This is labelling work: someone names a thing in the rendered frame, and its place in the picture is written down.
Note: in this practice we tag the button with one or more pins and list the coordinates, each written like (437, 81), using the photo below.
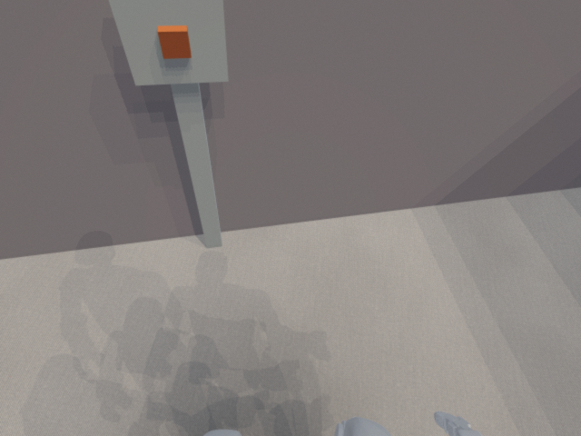
(174, 41)

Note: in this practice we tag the robot right thigh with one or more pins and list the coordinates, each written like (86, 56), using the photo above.
(358, 426)

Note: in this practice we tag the panel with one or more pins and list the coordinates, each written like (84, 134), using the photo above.
(137, 23)

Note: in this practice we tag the right robot hand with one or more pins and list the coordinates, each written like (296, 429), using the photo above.
(454, 426)

